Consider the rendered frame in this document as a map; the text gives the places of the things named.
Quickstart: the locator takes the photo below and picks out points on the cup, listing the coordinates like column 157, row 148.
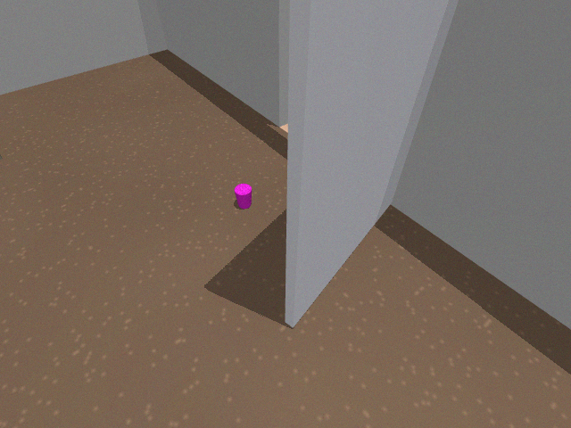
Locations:
column 243, row 194

